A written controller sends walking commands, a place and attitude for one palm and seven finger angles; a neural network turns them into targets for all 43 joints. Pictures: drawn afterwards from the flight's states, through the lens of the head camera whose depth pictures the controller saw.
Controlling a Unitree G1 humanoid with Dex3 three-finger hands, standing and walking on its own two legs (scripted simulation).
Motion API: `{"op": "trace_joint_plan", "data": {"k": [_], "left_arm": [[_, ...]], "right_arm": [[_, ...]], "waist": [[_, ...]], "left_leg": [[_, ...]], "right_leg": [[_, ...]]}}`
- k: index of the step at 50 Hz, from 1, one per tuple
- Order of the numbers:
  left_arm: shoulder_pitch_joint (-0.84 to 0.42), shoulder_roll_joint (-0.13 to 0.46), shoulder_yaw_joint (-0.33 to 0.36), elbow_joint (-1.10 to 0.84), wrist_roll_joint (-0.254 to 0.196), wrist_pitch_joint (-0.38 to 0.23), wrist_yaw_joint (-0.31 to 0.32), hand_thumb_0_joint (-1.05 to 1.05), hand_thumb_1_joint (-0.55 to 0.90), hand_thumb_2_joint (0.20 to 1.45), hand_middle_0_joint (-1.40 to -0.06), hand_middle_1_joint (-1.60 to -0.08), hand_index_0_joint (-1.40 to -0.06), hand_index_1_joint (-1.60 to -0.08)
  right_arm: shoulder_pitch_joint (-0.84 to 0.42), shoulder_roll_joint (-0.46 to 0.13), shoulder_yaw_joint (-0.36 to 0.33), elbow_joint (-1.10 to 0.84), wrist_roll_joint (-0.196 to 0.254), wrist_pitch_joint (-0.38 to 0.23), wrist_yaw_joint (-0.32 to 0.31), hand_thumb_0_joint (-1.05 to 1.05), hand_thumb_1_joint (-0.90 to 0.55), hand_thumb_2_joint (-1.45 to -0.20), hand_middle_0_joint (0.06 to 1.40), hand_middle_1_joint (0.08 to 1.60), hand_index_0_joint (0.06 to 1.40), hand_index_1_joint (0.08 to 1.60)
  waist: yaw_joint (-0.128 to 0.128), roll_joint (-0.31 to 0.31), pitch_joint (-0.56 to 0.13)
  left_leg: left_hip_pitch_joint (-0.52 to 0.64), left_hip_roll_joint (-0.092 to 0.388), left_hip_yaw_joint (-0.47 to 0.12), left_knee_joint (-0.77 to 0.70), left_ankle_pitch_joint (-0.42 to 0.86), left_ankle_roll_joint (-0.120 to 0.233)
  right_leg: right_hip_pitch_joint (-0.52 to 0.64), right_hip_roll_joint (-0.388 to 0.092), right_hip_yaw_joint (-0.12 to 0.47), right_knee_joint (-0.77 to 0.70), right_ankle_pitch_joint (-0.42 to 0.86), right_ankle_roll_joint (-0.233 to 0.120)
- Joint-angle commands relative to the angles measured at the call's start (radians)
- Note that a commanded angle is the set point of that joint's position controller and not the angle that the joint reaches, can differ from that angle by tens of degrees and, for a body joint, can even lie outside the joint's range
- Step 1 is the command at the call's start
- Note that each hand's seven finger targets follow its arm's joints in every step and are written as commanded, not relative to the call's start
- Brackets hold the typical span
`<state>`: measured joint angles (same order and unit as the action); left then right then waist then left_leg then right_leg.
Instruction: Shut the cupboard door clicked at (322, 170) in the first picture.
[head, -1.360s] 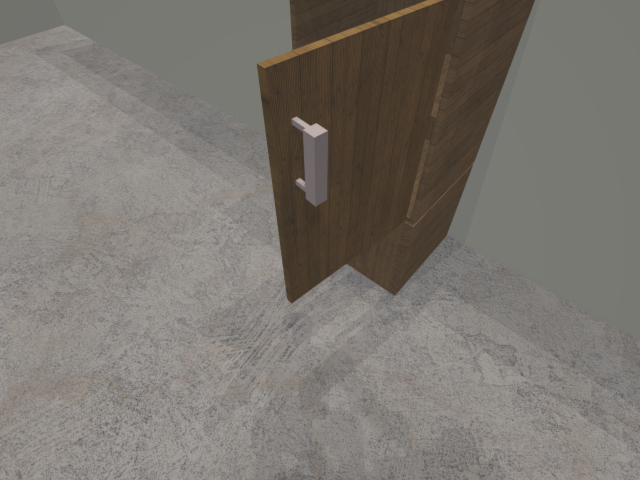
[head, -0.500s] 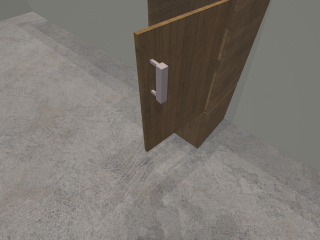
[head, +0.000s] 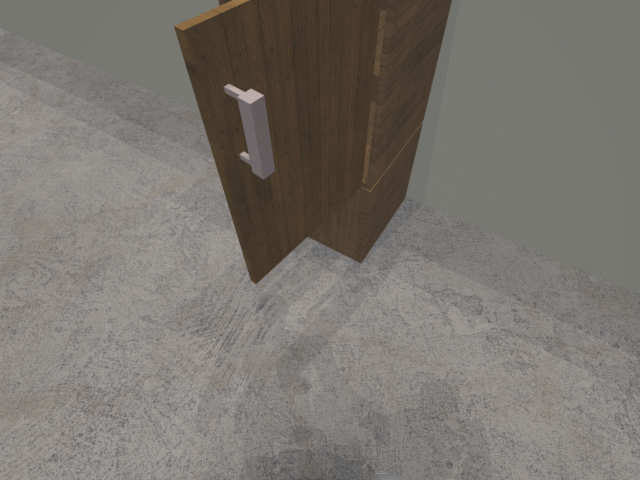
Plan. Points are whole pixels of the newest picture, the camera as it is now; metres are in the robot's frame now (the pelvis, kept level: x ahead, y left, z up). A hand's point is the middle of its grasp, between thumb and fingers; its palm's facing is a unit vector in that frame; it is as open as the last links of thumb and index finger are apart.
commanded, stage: walk around to get in front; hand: left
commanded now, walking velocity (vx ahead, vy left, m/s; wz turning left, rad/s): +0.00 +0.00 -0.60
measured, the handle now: (248, 131) +0.57 +0.15 +0.10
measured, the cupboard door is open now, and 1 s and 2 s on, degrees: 82 82 82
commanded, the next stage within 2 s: none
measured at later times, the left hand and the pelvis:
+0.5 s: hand out of the picture +0.07 +0.17 -0.15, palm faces -0.14 -0.96 -0.26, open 7.4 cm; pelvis +0.01 -0.02 +0.02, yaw -14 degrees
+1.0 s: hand (241, 410) +0.23 +0.14 -0.16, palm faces -0.53 -0.81 -0.24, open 7.4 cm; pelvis +0.02 +0.02 +0.01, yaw -34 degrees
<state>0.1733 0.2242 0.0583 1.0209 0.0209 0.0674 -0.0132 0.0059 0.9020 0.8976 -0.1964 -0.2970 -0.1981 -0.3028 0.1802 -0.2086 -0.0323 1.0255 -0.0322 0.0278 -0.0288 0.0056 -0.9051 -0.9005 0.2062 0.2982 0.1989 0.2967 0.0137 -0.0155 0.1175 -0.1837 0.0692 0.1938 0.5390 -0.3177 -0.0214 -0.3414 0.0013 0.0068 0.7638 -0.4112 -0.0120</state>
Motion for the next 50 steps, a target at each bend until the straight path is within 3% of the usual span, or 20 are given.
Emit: {"op": "trace_joint_plan", "data": {"k": [1,2,3,4,5,6,10,15,18,27,30,31,32,33,34,35,37,39,47,50], "left_arm": [[0.071,0.095,0.039,-0.091,0.002,-0.023,-0.005,0.0,0.9,0.9,-0.2,-0.3,-0.2,-0.3],[0.15,0.118,0.049,-0.071,0.007,-0.033,-0.004,0.0,0.9,0.9,-0.2,-0.3,-0.2,-0.3],[0.19,0.223,0.071,-0.064,0.021,-0.049,0.01,0.0,0.9,0.9,-0.2,-0.3,-0.2,-0.3],[0.21,0.268,0.075,-0.059,0.008,-0.05,0.027,0.0,0.9,0.9,-0.2,-0.3,-0.2,-0.3],[0.179,0.255,0.071,-0.066,0.002,-0.05,0.034,0.0,0.9,0.9,-0.2,-0.3,-0.2,-0.3],[0.117,0.205,0.068,-0.096,0.002,-0.048,0.039,0.0,0.9,0.9,-0.2,-0.3,-0.2,-0.3],[0.079,0.153,0.059,-0.119,-0.003,-0.063,0.042,0.0,0.9,0.9,-0.2,-0.3,-0.2,-0.3],[0.163,0.157,0.064,-0.09,-0.003,-0.066,0.043,0.0,0.9,0.9,-0.2,-0.3,-0.2,-0.3],[0.169,0.154,0.064,-0.093,0.001,-0.062,0.041,0.0,0.9,0.9,-0.2,-0.3,-0.2,-0.3],[0.135,0.186,0.076,-0.12,0.013,-0.053,0.041,0.0,0.9,0.9,-0.2,-0.3,-0.2,-0.3],[0.056,0.185,0.073,-0.142,0.003,-0.047,0.037,0.0,0.9,0.9,-0.2,-0.3,-0.2,-0.3],[0.041,0.149,0.065,-0.154,-0.005,-0.045,0.035,0.0,0.9,0.9,-0.2,-0.3,-0.2,-0.3],[0.07,0.091,0.052,-0.172,-0.016,-0.044,0.022,0.0,0.9,0.9,-0.2,-0.3,-0.2,-0.3],[0.021,0.115,0.053,-0.186,-0.006,-0.043,0.016,0.0,0.9,0.9,-0.2,-0.3,-0.2,-0.3],[0.01,0.137,0.062,-0.192,0.003,-0.039,0.007,0.0,0.9,0.9,-0.2,-0.3,-0.2,-0.3],[0.028,0.134,0.069,-0.177,0.014,-0.039,-0.004,0.0,0.9,0.9,-0.2,-0.3,-0.2,-0.3],[0.043,0.108,0.066,-0.155,0.01,-0.033,-0.012,0.0,0.9,0.9,-0.2,-0.3,-0.2,-0.3],[0.029,0.095,0.055,-0.169,0.003,-0.026,-0.018,0.0,0.9,0.9,-0.2,-0.3,-0.2,-0.3],[-0.09,0.075,0.031,-0.207,0.0,-0.028,-0.031,0.0,0.9,0.9,-0.2,-0.3,-0.2,-0.3],[-0.036,0.093,0.034,-0.191,-0.003,-0.036,-0.027,0.0,0.9,0.9,-0.2,-0.3,-0.2,-0.3]], "right_arm": [[-0.055,-0.209,-0.056,-0.095,-0.003,-0.02,-0.02,0.0,-0.9,-0.9,0.2,0.3,0.2,0.3],[-0.085,-0.205,-0.059,-0.11,0.005,-0.014,-0.019,0.0,-0.9,-0.9,0.2,0.3,0.2,0.3],[-0.073,-0.139,-0.055,-0.135,0.02,-0.004,-0.015,0.0,-0.9,-0.9,0.2,0.3,0.2,0.3],[-0.106,-0.114,-0.05,-0.159,0.022,0.006,-0.009,0.0,-0.9,-0.9,0.2,0.3,0.2,0.3],[-0.06,-0.125,-0.051,-0.142,0.024,0.016,-0.004,0.0,-0.9,-0.9,0.2,0.3,0.2,0.3],[-0.077,-0.123,-0.056,-0.13,0.022,0.018,-0.001,0.0,-0.9,-0.9,0.2,0.3,0.2,0.3],[-0.056,-0.101,-0.054,-0.115,0.018,0.015,0.003,0.0,-0.9,-0.9,0.2,0.3,0.2,0.3],[-0.101,-0.085,-0.049,-0.135,0.022,0.014,-0.008,0.0,-0.9,-0.9,0.2,0.3,0.2,0.3],[-0.123,-0.092,-0.05,-0.15,0.022,0.013,-0.01,0.0,-0.9,-0.9,0.2,0.3,0.2,0.3],[-0.155,-0.086,-0.045,-0.195,0.037,-0.007,-0.01,0.0,-0.9,-0.9,0.2,0.3,0.2,0.3],[-0.035,-0.097,-0.044,-0.168,0.042,-0.019,-0.017,0.0,-0.9,-0.9,0.2,0.3,0.2,0.3],[0.017,-0.134,-0.05,-0.153,0.037,-0.03,-0.024,0.0,-0.9,-0.9,0.2,0.3,0.2,0.3],[0.019,-0.229,-0.069,-0.165,0.021,-0.04,-0.027,0.0,-0.9,-0.9,0.2,0.3,0.2,0.3],[0.036,-0.27,-0.07,-0.179,0.011,-0.032,-0.033,0.0,-0.9,-0.9,0.2,0.3,0.2,0.3],[-0.001,-0.242,-0.058,-0.197,0.001,-0.028,-0.035,0.0,-0.9,-0.9,0.2,0.3,0.2,0.3],[-0.027,-0.194,-0.045,-0.205,-0.004,-0.038,-0.034,0.0,-0.9,-0.9,0.2,0.3,0.2,0.3],[-0.039,-0.157,-0.031,-0.208,0.001,-0.041,-0.035,0.0,-0.9,-0.9,0.2,0.3,0.2,0.3],[0.008,-0.152,-0.033,-0.196,0.001,-0.044,-0.035,0.0,-0.9,-0.9,0.2,0.3,0.2,0.3],[0.119,-0.202,-0.055,-0.154,-0.002,-0.033,-0.015,0.0,-0.9,-0.9,0.2,0.3,0.2,0.3],[0.092,-0.22,-0.06,-0.158,0.002,-0.031,-0.01,0.0,-0.9,-0.9,0.2,0.3,0.2,0.3]], "waist": [[0.04,0.19,-0.082],[0.08,0.061,-0.098],[0.087,-0.282,-0.101],[0.097,-0.355,-0.069],[0.061,-0.281,-0.087],[0.04,-0.194,-0.058],[0.004,-0.061,-0.142],[0.036,-0.079,-0.19],[0.039,-0.13,-0.168],[0.038,-0.123,-0.178],[-0.029,-0.103,-0.204],[-0.053,-0.015,-0.218],[-0.042,0.267,-0.219],[-0.058,0.289,-0.168],[-0.036,0.176,-0.12],[-0.007,0.111,-0.105],[0.012,0.215,-0.117],[0.0,0.215,-0.145],[-0.057,0.247,-0.126],[-0.018,0.238,-0.149]], "left_leg": [[-0.03,0.294,-0.156,-0.091,0.393,0.133],[-0.086,0.226,-0.1,0.065,0.295,0.074],[-0.266,0.048,-0.014,0.336,-0.059,-0.012],[-0.361,-0.048,-0.116,0.544,-0.327,-0.027],[-0.368,-0.015,-0.217,0.634,-0.275,-0.016],[-0.395,-0.004,-0.238,0.669,-0.188,-0.016],[-0.378,0.0,-0.239,0.643,-0.029,-0.039],[-0.405,-0.021,-0.235,0.549,-0.044,-0.055],[-0.395,-0.026,-0.243,0.515,-0.054,-0.057],[-0.248,-0.063,-0.25,0.238,-0.128,-0.033],[-0.003,-0.071,-0.238,-0.043,0.037,-0.019],[0.166,0.017,-0.297,-0.177,0.084,0.003],[0.277,0.285,-0.574,-0.288,0.097,0.084],[0.16,0.436,-0.672,-0.306,0.207,0.183],[0.035,0.424,-0.604,-0.296,0.249,0.221],[0.038,0.348,-0.515,-0.27,0.404,0.206],[0.06,0.25,-0.318,-0.176,0.667,0.15],[0.14,0.213,-0.234,-0.146,0.735,0.133],[0.136,0.247,-0.143,-0.114,0.662,0.123],[0.086,0.259,-0.109,-0.028,0.633,0.085]], "right_leg": [[0.065,-0.046,-0.019,-0.031,-0.012,-0.002],[0.157,-0.052,0.0,-0.21,0.172,-0.005],[0.238,-0.247,0.343,-0.438,0.432,-0.063],[0.195,-0.368,0.541,-0.483,0.661,-0.139],[0.187,-0.354,0.48,-0.485,0.477,-0.187],[0.128,-0.301,0.466,-0.509,0.286,-0.177],[0.209,-0.214,0.365,-0.451,0.412,-0.128],[0.344,-0.189,0.358,-0.401,0.644,-0.117],[0.318,-0.184,0.386,-0.41,0.626,-0.131],[0.225,-0.182,0.516,-0.372,0.622,-0.189],[0.081,-0.117,0.477,-0.31,0.541,-0.113],[-0.063,-0.038,0.405,-0.24,0.373,-0.063],[-0.262,0.101,0.227,-0.048,-0.036,0.004],[-0.273,0.079,0.091,0.18,-0.225,0.047],[-0.243,0.033,0.095,0.316,-0.182,0.057],[-0.258,0.03,0.074,0.395,-0.102,0.066],[-0.27,0.0,0.047,0.459,-0.059,0.076],[-0.278,-0.005,0.015,0.426,-0.034,0.081],[-0.112,-0.011,-0.104,0.05,-0.01,0.047],[0.051,-0.007,-0.106,-0.15,0.082,0.015]]}}
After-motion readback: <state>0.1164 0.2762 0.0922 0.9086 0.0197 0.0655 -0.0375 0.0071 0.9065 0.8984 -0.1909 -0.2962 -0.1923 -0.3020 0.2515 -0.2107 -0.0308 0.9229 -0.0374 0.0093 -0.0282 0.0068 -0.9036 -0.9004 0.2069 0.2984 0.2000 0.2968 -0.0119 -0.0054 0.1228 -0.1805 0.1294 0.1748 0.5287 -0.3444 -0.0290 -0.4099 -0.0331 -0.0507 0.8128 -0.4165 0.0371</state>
